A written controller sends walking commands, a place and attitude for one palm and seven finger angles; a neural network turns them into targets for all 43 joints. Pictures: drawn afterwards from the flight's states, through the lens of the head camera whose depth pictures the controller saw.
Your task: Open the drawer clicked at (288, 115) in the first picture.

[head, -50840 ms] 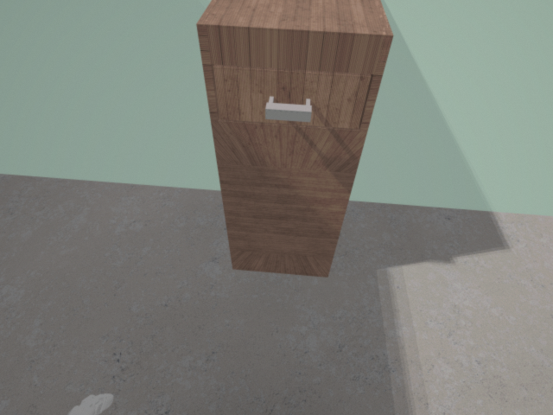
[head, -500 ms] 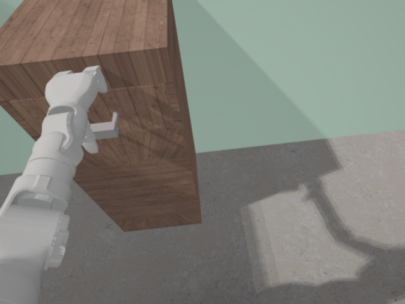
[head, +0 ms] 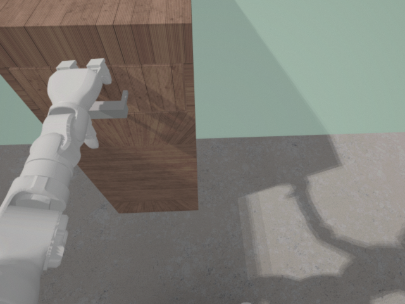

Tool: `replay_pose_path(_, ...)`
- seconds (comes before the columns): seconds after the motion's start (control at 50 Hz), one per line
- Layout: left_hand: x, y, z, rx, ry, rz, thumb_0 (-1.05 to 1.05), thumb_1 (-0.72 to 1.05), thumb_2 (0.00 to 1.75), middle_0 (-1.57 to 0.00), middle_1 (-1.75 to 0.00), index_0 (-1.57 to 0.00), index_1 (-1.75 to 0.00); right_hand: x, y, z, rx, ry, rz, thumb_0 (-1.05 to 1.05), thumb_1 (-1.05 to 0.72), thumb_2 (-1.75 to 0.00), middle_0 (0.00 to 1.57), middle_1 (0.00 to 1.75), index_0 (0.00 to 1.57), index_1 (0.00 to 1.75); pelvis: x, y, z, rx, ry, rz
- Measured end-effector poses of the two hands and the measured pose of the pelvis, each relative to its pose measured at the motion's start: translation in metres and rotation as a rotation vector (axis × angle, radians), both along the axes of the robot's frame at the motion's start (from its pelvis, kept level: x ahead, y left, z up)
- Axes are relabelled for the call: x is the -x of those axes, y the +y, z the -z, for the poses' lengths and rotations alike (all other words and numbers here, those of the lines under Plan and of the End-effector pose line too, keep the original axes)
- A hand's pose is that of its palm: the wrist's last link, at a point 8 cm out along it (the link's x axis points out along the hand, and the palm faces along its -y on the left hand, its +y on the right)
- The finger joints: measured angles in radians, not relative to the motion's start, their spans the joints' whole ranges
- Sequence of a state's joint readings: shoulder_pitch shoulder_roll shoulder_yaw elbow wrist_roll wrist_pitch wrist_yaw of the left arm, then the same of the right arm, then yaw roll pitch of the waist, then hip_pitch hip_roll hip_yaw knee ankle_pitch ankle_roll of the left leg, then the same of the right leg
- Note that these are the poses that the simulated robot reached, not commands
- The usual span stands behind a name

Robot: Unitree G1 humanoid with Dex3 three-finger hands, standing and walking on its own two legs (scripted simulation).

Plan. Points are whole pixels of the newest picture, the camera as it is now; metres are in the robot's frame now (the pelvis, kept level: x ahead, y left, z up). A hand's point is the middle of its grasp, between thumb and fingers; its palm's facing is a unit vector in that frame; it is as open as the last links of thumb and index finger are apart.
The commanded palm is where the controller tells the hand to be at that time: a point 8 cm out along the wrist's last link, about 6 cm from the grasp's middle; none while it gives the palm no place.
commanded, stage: lower the fingers behind the handle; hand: left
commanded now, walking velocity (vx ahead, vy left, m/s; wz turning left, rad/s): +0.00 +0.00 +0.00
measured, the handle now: (104, 102) +0.53 +0.22 +0.06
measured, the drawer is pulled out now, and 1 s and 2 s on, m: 0.00 0.00 0.00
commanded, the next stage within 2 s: close the thumb around the handle in 1.22 s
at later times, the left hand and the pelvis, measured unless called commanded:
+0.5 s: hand (86, 126) +0.47 +0.25 +0.05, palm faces -0.03 -0.03 -1.00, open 13.8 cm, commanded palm +0.45 +0.25 +0.11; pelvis +0.01 +0.00 -0.01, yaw +0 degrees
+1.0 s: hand (90, 127) +0.48 +0.25 +0.04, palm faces -0.06 -0.02 -1.00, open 13.9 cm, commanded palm +0.45 +0.25 +0.09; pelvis +0.01 +0.00 -0.01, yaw -1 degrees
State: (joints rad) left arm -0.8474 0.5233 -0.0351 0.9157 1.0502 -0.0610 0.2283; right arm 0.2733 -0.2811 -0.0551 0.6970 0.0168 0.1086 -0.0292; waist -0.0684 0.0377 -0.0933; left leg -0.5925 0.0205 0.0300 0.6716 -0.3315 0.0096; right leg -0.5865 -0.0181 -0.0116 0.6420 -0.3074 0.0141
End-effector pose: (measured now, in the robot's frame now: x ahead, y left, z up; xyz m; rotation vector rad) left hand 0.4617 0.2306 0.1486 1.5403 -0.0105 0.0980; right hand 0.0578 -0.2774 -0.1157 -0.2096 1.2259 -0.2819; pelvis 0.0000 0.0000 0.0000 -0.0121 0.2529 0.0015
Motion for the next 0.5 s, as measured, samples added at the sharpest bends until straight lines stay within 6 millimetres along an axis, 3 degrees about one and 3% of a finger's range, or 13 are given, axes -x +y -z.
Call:
replay_pose_path(0.1, -0.001, 0.000, -0.002, -0.032, 0.076, -0.055, 0.00, -0.49, 0.30, -0.34, -1.22, -0.34, -1.27, 0.010, 0.022, 0.009, -0.073, 0.022, 0.027, 0.01, -0.91, -0.90, 0.20, 0.29, 0.20, 0.30, -0.004, 0.001, -0.002, -0.002, -0.008, 0.013)
replay_pose_path(0.2, 0.002, 0.011, 0.018, -0.020, 0.215, -0.078, 0.01, -0.49, 0.30, -0.33, -1.21, -0.33, -1.24, 0.020, 0.029, 0.009, -0.081, 0.029, 0.057, 0.01, -0.90, -0.90, 0.20, 0.29, 0.20, 0.30, -0.004, -0.001, -0.003, -0.005, -0.021, 0.020)
replay_pose_path(0.36, 0.013, 0.022, 0.031, -0.006, 0.162, 0.048, 0.00, -0.49, 0.30, -0.31, -1.20, -0.32, -1.21, 0.035, 0.010, 0.006, -0.005, 0.099, 0.044, 0.01, -0.90, -0.90, 0.20, 0.30, 0.20, 0.30, -0.005, -0.001, 0.002, 0.002, 0.004, 0.007)
replay_pose_path(0.5, 0.012, 0.020, 0.045, 0.000, 0.096, 0.027, 0.00, -0.49, 0.30, -0.31, -1.21, -0.32, -1.21, 0.033, -0.005, 0.005, 0.028, 0.125, 0.030, 0.01, -0.90, -0.90, 0.20, 0.29, 0.20, 0.30, -0.006, 0.000, 0.006, 0.009, 0.033, -0.006)
